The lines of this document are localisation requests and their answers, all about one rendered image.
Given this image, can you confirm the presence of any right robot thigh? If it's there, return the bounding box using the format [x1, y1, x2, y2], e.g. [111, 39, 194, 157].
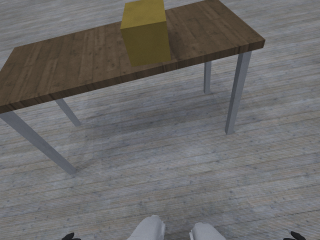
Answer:
[189, 223, 226, 240]

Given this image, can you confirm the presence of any left robot thigh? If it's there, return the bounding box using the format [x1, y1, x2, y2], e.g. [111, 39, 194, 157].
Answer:
[127, 216, 166, 240]

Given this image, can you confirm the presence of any robot thigh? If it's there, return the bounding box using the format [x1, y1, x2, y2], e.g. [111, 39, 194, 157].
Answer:
[189, 223, 226, 240]
[127, 216, 166, 240]

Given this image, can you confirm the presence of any table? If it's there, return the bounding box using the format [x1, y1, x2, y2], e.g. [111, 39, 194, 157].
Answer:
[0, 0, 266, 175]

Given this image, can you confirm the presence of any carton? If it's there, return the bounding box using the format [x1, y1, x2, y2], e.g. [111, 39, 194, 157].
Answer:
[120, 0, 171, 67]

